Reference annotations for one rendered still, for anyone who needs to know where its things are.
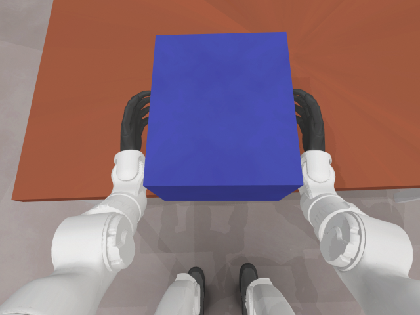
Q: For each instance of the left robot foot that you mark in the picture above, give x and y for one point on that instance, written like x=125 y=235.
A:
x=198 y=275

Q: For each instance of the carton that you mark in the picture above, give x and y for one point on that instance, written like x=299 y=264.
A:
x=222 y=123

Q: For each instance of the right robot upper arm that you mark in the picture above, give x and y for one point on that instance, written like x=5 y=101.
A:
x=373 y=258

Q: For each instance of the robot left forearm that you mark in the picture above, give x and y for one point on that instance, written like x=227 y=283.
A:
x=128 y=196

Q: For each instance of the table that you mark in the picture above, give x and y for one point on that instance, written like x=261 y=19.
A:
x=359 y=59

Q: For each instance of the robot right forearm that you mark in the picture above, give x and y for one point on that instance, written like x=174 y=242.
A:
x=319 y=200

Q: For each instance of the left robot hand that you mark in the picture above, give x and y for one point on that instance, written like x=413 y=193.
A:
x=132 y=124

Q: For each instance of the right robot hand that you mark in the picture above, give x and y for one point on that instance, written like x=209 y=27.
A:
x=310 y=122

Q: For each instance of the robot left shin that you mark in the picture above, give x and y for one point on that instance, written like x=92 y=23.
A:
x=184 y=276

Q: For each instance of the left robot upper arm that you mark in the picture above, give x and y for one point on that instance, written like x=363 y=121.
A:
x=88 y=252

